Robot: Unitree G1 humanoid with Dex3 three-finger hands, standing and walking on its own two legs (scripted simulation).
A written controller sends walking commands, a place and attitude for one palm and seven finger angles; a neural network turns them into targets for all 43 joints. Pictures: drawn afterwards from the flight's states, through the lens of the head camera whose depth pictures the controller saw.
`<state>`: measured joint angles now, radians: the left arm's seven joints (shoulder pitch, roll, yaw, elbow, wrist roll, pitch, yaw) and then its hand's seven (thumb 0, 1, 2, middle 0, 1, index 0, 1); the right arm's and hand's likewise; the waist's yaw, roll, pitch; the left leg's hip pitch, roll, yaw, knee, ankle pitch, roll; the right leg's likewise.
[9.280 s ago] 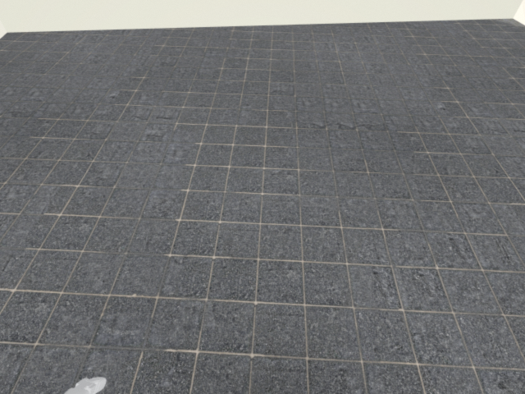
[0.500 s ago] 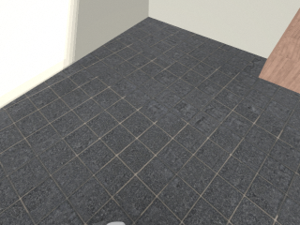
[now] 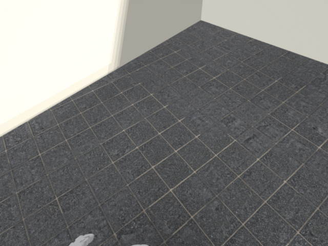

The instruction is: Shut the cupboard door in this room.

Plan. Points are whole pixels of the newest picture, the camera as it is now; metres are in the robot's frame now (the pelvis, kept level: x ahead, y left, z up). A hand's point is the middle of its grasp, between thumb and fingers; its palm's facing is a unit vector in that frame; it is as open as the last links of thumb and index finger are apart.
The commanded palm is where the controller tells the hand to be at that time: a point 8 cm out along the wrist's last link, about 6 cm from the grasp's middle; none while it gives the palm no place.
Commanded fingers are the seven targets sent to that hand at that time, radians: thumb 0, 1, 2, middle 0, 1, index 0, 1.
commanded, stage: turn or walk to find it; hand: left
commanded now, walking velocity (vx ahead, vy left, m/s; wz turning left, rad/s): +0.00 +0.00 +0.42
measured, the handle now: out of the picture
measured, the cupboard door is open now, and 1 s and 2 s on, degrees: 90 90 90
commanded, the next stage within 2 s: none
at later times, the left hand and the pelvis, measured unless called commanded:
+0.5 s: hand out of the picture -0.03 +0.26 -0.17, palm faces +0.26 -0.93 -0.25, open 7.4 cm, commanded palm none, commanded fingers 0.00 0.90 0.90 -0.20 -0.30 -0.20 -0.30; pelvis -0.01 +0.04 +0.01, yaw +13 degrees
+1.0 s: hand out of the picture -0.01 +0.18 -0.13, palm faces +0.43 -0.86 -0.27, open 7.4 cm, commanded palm none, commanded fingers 0.00 0.90 0.90 -0.20 -0.30 -0.20 -0.30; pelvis -0.01 -0.02 +0.01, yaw +26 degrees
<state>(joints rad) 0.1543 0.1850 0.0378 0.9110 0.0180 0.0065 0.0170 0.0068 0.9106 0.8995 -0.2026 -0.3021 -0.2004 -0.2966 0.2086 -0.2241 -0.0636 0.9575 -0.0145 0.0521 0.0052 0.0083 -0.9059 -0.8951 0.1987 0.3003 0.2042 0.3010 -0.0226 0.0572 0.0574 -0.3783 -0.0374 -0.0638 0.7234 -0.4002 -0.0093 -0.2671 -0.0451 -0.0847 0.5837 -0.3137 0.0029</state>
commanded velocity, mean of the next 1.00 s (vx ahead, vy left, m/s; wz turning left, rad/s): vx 0.00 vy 0.00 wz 0.42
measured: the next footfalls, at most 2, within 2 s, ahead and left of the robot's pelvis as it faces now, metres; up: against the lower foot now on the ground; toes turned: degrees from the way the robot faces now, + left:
left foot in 0.34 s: +0.00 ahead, +0.15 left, +0.00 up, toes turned +15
right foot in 0.78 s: +0.06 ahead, -0.09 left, +0.00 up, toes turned +15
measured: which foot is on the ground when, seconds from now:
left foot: up 0.00-0.32, down 0.34-0.78, up 0.80-1.00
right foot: down 0.00-0.36, up 0.38-0.76, down 0.78-1.00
